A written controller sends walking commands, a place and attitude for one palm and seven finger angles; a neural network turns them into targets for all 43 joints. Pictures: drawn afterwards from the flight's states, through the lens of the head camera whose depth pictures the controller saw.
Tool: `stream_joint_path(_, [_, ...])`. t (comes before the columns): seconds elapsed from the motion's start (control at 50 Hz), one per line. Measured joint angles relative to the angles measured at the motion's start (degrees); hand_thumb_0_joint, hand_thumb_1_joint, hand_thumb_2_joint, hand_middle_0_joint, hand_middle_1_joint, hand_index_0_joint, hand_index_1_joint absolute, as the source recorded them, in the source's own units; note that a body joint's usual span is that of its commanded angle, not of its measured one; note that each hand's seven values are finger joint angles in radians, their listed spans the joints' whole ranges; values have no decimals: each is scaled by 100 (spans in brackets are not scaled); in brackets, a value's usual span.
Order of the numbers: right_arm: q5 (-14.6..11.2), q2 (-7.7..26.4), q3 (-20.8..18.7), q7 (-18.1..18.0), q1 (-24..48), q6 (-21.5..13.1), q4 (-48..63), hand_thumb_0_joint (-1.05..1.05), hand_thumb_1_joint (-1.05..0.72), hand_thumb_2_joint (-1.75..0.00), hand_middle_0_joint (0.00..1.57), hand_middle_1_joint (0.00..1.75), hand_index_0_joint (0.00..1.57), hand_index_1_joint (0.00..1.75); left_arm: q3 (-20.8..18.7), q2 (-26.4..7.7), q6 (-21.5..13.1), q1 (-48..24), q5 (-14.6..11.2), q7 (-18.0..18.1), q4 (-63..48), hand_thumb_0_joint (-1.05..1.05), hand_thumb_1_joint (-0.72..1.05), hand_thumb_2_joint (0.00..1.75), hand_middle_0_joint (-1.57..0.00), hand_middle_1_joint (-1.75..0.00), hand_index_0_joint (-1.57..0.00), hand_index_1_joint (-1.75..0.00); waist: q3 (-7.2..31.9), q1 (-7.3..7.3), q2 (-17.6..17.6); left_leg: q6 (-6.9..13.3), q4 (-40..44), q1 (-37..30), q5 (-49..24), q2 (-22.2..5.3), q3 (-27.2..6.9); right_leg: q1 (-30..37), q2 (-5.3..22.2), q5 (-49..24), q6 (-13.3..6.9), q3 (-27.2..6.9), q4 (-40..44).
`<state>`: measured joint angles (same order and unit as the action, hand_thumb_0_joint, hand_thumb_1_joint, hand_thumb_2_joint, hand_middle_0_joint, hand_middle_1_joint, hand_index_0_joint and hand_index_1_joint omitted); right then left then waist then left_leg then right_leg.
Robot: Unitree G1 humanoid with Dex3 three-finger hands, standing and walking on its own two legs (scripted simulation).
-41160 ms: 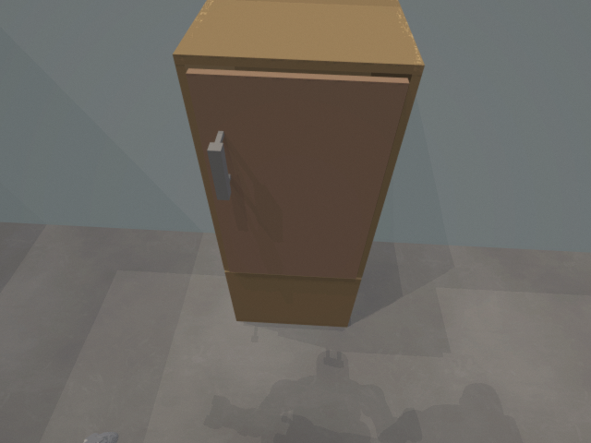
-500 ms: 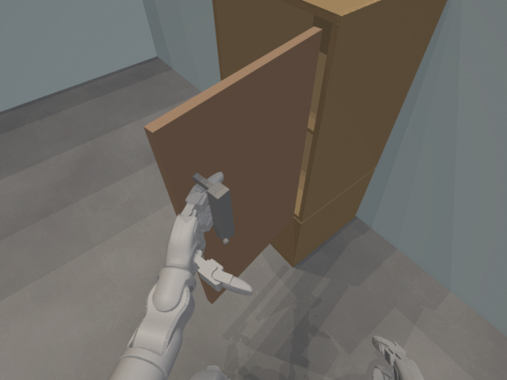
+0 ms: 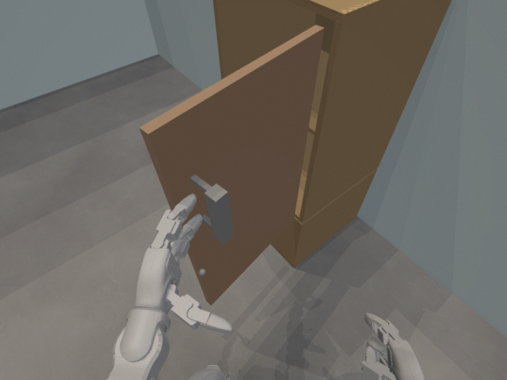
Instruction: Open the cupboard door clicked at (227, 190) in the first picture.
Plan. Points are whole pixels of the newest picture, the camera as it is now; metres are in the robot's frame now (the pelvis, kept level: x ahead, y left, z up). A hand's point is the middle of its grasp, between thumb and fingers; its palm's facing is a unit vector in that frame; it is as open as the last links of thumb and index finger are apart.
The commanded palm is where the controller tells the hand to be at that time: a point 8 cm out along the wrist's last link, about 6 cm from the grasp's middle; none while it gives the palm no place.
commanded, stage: slide the hand sideways off the handle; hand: left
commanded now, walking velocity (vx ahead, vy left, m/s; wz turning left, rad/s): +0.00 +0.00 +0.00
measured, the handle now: (211, 209) +0.36 +0.09 +0.07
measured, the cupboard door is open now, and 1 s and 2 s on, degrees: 100 100 100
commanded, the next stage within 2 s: draw the hand back to the body in 0.44 s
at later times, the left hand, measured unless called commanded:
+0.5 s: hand (166, 302) +0.22 +0.13 +0.06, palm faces -0.01 -1.00 -0.03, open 16.4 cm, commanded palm +0.20 +0.19 +0.07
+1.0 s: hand (118, 294) +0.21 +0.18 +0.11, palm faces +0.00 -1.00 -0.07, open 16.3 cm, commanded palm +0.18 +0.23 +0.13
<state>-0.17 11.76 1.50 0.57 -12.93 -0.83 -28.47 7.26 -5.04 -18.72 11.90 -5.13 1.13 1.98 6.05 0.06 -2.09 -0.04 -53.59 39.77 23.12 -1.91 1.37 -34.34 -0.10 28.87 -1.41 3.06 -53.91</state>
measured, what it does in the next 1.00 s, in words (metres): stands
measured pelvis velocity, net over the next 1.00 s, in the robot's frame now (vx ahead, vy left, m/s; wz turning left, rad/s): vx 0.01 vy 0.00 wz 0.02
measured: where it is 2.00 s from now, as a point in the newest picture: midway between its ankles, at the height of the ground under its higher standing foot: outside the picture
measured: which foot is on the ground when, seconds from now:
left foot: down 0.00-1.00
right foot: down 0.00-1.00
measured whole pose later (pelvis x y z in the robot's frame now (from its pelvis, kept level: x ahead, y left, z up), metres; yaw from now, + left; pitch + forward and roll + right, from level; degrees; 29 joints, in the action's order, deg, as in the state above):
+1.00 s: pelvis +0.01 +0.00 +0.01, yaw +1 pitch +7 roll -2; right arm -2.5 13.3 2.7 -3.5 -15.5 -6.1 -27.1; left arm -6.5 -13.7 -11.3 27.6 -15.7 -11.2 -16.0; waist 7.0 -0.9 -3.7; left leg 0.1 -51.7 35.4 23.2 -1.9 -0.3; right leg -28.3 -0.5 27.9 -1.1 4.5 -49.4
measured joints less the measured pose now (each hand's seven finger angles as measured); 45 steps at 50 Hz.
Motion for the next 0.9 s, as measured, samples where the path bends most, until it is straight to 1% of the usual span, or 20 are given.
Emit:
stream_joint_path(0.12, [-10,27,-11,-41,-21,-49,69,1,-91,-89,20,30,21,30,-160,-133,1,393,-94,-222,-313,-1,-51,30,-18,-31,-17,-31,23,-4,0,-38,-54,31,53,-15,-41,-18,-19,64,-36,37,-50])
stream_joint_path(0.26, [-27,83,-49,-110,-88,-111,108,1,-91,-89,20,30,20,30,-448,-269,-42,881,-300,-471,-640,-1,-50,30,-18,-31,-17,-31,56,-2,-10,-83,-120,88,105,-32,-92,-59,-40,131,-73,83,-111])
stream_joint_path(0.38, [-45,153,-84,-180,-141,-206,93,1,-91,-89,20,30,20,30,-737,-402,-113,1116,-495,-709,-775,-1,-50,30,-16,-30,-16,-30,83,-13,-41,-110,-239,223,150,-35,-163,-157,-49,189,-98,149,-206])
stream_joint_path(0.48, [-67,172,-100,-231,-188,-250,101,1,-91,-89,20,30,20,30,-828,-454,-153,1401,-655,-965,-972,-1,-50,30,-15,-30,-15,-30,136,-5,-49,-113,-298,282,179,-32,-184,-202,-47,220,-91,166,-256])
stream_joint_path(0.56, [-71,186,-101,-268,-187,-302,105,1,-91,-89,20,30,20,30,-860,-482,-174,1403,-706,-1049,-970,-1,-51,30,-15,-30,-15,-30,146,-10,-57,-107,-390,367,203,-32,-206,-267,-49,239,-89,186,-321])
stream_joint_path(0.64, [-96,164,-97,-292,-182,-322,110,1,-91,-89,20,30,20,30,-895,-531,-73,1360,-740,-1056,-1091,-1,-51,30,-15,-30,-15,-30,135,-26,-60,-90,-433,364,219,-41,-204,-255,-57,236,-78,181,-337])
stream_joint_path(0.72, [-145,109,-51,-325,-201,-304,121,1,-91,-89,20,30,20,30,-1038,-650,80,1419,-807,-1063,-1315,-1,-50,30,-15,-30,-15,-30,135,-26,-76,-71,-322,196,190,-48,-183,-84,-68,175,-57,159,-193])
stream_joint_path(0.9, [-214,124,88,-383,-264,-414,156,1,-91,-89,20,30,21,30,-1270,-789,546,1525,-996,-1172,-1594,-1,-50,30,-15,-30,-15,-30,126,-61,-146,-11,29,-225,61,-20,-167,372,-55,-12,4,146,248])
